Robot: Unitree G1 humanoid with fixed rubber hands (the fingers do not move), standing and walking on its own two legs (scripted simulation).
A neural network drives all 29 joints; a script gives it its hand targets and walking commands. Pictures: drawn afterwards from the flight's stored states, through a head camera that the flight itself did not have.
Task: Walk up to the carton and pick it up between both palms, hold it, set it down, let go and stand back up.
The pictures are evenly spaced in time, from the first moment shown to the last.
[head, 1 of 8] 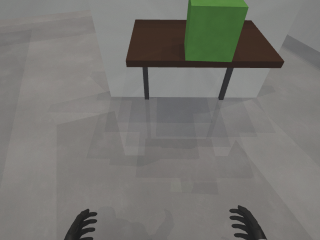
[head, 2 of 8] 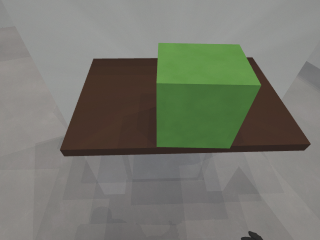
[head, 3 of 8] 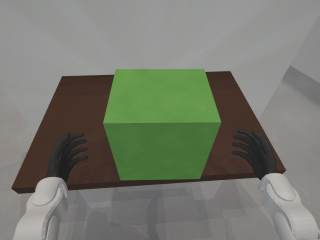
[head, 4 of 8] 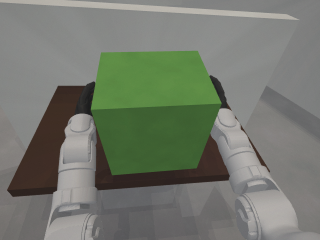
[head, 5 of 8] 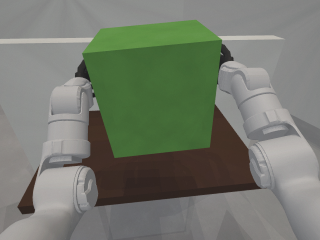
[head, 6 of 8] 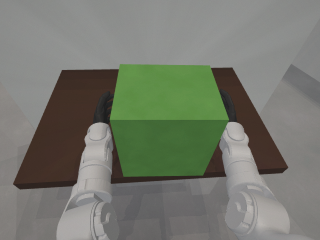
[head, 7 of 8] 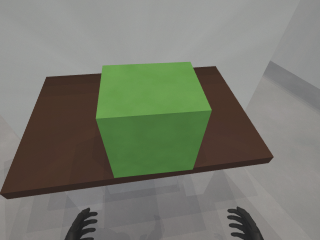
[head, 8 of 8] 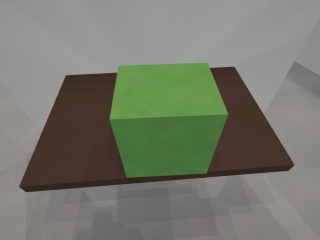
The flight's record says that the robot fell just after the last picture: no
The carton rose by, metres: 0.22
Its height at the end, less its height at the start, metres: +0.00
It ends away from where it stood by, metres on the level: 0.00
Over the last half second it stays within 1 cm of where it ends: yes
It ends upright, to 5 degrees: yes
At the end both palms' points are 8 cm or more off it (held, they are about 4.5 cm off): yes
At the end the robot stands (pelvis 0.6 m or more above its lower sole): yes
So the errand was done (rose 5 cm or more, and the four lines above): yes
